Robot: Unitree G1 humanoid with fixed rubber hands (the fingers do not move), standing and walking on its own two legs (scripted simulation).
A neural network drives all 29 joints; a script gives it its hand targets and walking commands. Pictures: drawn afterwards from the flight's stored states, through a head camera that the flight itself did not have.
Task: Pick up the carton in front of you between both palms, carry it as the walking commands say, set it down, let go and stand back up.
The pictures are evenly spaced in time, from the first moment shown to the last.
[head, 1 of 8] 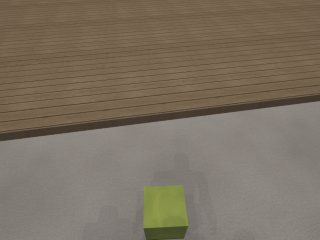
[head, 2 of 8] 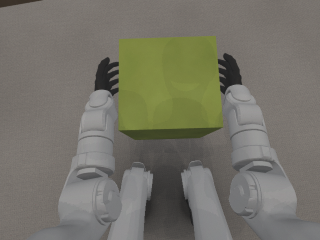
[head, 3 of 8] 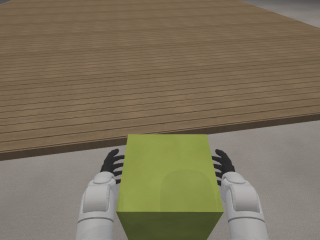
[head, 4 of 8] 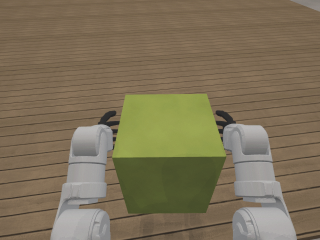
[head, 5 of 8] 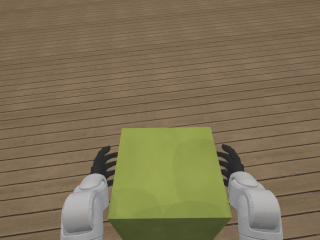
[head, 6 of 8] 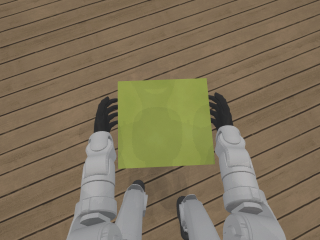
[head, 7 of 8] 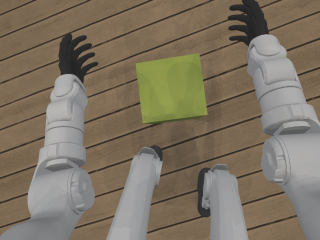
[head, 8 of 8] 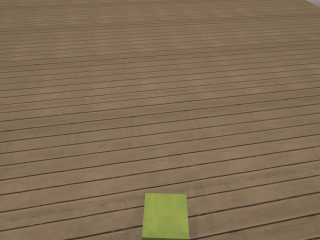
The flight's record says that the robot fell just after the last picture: no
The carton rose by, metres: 0.85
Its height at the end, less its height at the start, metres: +0.09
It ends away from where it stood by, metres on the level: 3.02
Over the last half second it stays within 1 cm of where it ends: yes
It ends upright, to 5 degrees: yes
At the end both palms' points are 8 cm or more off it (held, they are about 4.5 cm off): yes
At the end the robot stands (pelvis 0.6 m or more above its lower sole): yes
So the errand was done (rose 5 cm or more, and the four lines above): yes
